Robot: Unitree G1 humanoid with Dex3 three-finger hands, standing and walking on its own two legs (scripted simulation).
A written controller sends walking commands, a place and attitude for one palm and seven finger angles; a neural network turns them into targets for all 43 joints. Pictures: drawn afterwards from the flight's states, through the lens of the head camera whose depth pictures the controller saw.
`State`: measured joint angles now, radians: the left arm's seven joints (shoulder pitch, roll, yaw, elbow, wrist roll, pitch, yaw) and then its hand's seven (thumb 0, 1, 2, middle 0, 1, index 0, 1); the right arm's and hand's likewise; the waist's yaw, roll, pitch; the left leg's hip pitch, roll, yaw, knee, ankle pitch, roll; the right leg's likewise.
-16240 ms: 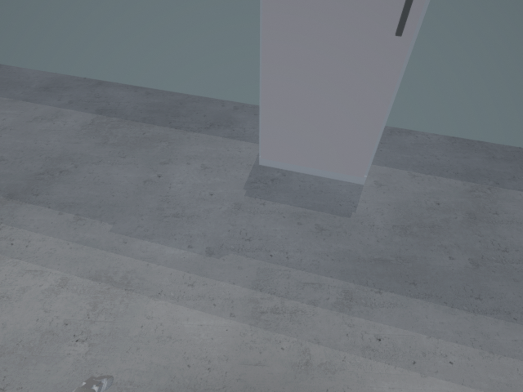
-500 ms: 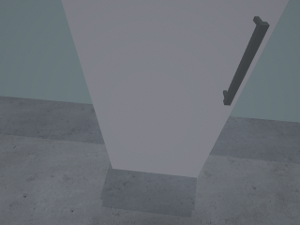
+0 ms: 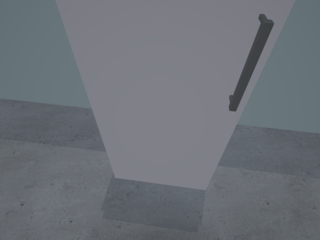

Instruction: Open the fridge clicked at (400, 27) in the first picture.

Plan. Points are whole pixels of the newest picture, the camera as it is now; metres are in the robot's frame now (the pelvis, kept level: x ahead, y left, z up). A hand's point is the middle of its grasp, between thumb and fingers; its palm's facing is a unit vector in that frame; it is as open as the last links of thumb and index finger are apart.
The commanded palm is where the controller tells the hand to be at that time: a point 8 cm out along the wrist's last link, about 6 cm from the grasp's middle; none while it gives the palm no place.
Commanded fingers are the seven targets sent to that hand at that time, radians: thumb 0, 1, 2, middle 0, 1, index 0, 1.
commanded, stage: come to a stop and stand still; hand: right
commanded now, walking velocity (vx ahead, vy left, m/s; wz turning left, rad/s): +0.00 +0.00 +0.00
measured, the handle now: (245, 69) +0.51 -0.18 +0.19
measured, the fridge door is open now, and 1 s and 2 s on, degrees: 0 0 0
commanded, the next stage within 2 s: look again from close up in 0.40 s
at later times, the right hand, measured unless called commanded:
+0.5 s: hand out of the picture -0.03 -0.19 -0.17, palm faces +0.01 +0.98 -0.21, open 7.4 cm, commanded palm none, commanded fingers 0.00 -0.90 -0.90 0.20 0.30 0.20 0.30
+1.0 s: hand out of the picture +0.02 -0.18 -0.16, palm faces -0.03 +0.97 -0.25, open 7.4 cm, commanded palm none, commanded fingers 0.00 -0.90 -0.90 0.20 0.30 0.20 0.30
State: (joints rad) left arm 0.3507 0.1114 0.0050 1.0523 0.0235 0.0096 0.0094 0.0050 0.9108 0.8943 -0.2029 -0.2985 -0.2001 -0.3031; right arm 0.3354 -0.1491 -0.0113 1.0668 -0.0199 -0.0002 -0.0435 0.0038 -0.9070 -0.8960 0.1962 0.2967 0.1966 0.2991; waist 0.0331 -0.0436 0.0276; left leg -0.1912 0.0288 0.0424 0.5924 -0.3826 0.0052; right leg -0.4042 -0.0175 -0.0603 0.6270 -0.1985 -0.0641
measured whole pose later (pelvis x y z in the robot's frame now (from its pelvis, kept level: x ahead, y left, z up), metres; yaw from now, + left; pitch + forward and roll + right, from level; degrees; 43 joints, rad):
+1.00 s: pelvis +0.01 +0.03 +0.01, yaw +1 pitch -1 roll +0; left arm 0.22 0.24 0.01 1.08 0.01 -0.01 0.00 0.00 0.91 0.89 -0.20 -0.30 -0.20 -0.30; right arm 0.30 -0.25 0.01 1.05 -0.02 -0.02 -0.01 0.00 -0.91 -0.90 0.20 0.30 0.20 0.30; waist 0.00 0.01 0.02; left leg -0.15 0.01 0.00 0.48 -0.32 -0.01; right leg -0.32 -0.02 -0.07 0.45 -0.12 -0.02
